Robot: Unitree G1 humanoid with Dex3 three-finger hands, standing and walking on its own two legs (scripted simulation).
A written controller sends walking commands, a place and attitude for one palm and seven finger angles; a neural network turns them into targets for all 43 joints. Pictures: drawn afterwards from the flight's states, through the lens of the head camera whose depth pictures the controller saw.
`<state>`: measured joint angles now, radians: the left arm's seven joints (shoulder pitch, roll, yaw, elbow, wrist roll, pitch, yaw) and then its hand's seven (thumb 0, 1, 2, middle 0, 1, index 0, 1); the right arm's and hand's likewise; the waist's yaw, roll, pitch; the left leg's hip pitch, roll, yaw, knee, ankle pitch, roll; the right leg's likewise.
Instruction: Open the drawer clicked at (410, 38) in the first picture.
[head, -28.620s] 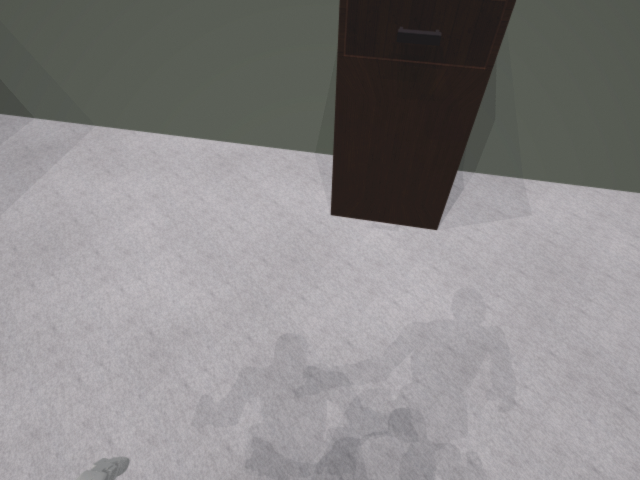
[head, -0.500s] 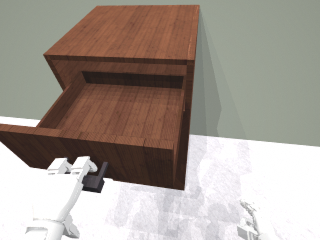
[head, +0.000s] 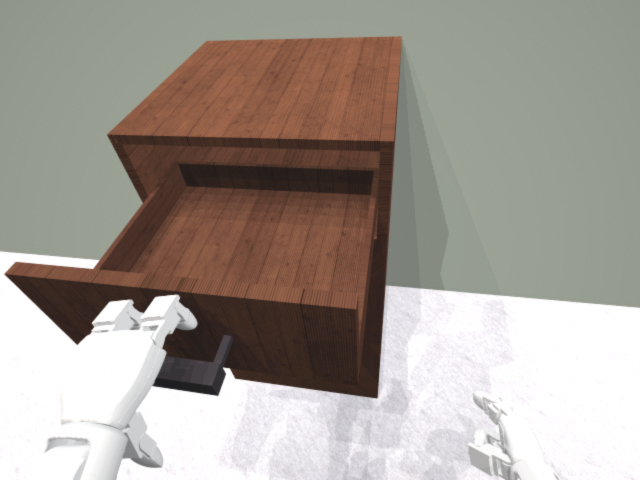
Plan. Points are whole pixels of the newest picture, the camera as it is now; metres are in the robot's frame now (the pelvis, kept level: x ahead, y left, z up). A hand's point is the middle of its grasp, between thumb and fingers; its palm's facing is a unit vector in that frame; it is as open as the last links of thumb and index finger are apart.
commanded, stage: lift the hand off the handle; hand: left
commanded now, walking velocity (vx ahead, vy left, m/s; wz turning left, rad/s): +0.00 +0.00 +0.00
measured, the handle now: (179, 355) +0.24 +0.22 +0.06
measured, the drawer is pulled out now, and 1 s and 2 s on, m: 0.29 0.29 0.29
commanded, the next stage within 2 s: draw the hand back to the body in 0.86 s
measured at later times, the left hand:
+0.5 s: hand (124, 342) +0.19 +0.22 +0.16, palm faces +0.16 -0.14 -0.98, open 13.8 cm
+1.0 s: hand (111, 322) +0.20 +0.22 +0.19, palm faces +0.15 -0.13 -0.98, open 13.8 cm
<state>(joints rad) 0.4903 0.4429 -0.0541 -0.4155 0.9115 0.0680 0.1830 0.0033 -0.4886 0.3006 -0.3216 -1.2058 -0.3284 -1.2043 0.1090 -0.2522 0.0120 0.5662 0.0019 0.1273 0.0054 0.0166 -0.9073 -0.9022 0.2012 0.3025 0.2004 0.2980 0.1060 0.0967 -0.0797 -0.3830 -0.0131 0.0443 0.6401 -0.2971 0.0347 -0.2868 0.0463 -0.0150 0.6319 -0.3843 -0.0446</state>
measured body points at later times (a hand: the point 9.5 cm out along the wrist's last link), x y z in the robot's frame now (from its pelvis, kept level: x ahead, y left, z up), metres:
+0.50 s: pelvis +0.00 +0.01 +0.01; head -0.02 -0.04 +0.46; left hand +0.18 +0.22 +0.21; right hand +0.23 -0.17 -0.07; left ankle +0.02 +0.10 -0.72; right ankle -0.03 -0.09 -0.72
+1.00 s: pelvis -0.01 +0.01 +0.01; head -0.03 -0.04 +0.46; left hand +0.18 +0.22 +0.25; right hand +0.23 -0.18 -0.06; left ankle +0.02 +0.10 -0.72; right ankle -0.03 -0.09 -0.72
